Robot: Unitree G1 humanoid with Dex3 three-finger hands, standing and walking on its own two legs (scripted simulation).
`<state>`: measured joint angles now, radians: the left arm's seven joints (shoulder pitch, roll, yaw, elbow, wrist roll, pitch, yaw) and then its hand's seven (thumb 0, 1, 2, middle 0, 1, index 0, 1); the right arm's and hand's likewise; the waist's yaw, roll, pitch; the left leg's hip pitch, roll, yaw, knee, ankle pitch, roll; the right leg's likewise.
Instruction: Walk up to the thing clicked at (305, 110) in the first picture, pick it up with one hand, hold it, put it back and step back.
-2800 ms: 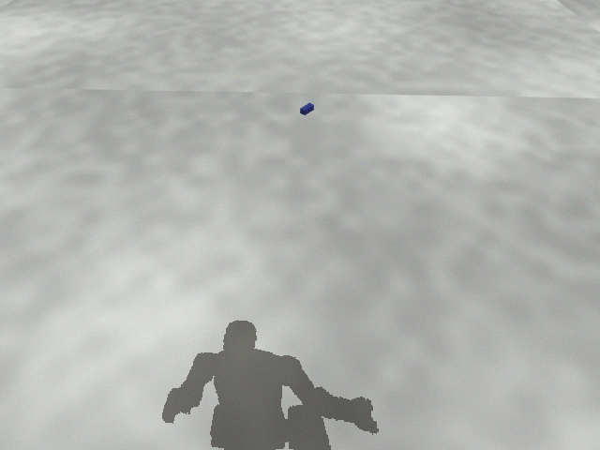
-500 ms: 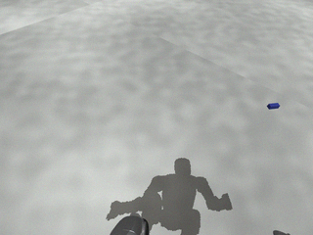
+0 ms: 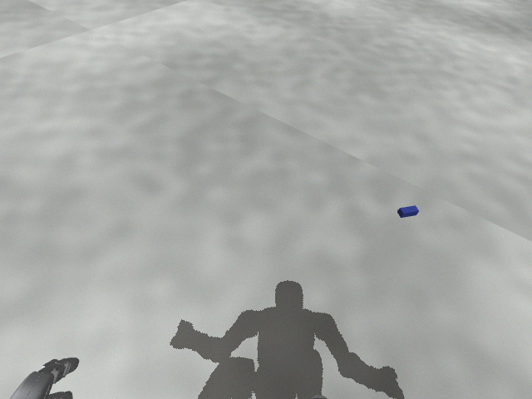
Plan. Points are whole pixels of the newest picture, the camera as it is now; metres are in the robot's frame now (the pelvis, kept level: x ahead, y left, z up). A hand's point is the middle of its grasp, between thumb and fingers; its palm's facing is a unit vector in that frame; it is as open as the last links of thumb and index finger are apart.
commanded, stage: walk up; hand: left
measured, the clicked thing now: (408, 211) +1.09 -0.76 -0.73
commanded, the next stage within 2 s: none
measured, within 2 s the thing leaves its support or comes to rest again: neither
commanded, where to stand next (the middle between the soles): +0.78 -1.11 m, yaw +13 degrees
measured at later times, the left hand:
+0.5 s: hand out of the picture +0.17 +0.09 -0.16, palm faces +0.09 -0.95 -0.30, open 7.4 cm
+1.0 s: hand (325, 306) +0.31 -0.11 -0.11, palm faces +0.12 -0.91 -0.39, open 7.4 cm
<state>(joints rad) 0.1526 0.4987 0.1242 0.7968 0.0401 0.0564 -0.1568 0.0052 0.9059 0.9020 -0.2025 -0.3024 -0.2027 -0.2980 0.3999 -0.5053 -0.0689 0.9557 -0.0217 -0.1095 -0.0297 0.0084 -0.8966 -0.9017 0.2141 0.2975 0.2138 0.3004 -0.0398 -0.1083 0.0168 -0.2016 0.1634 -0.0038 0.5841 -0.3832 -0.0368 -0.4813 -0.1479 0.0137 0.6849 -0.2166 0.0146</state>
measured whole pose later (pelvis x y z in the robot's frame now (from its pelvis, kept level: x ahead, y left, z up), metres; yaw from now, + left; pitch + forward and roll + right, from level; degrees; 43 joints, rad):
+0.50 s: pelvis +0.17 -0.18 -0.01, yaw +6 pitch -2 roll +2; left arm 0.34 0.40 0.08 0.78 0.06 0.06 -0.07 0.01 0.90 0.90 -0.20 -0.30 -0.20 -0.30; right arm 0.27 -0.40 -0.02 0.86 0.01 -0.09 -0.08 0.00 -0.90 -0.90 0.21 0.30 0.21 0.30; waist 0.07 -0.10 0.09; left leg -0.42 -0.02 0.12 0.69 -0.24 0.07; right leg -0.33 0.08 -0.11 1.03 -0.51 0.01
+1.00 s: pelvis +0.30 -0.41 +0.01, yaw +6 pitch -1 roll +0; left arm 0.31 0.42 0.10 0.80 0.05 0.04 -0.09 0.00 0.90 0.90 -0.21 -0.30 -0.21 -0.30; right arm 0.30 -0.49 -0.05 1.00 0.01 -0.07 -0.08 0.01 -0.91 -0.90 0.21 0.30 0.21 0.30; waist 0.06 0.02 0.02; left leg -0.57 0.06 0.08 1.09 -0.45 0.05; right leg -0.34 -0.04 -0.05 0.67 -0.32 -0.03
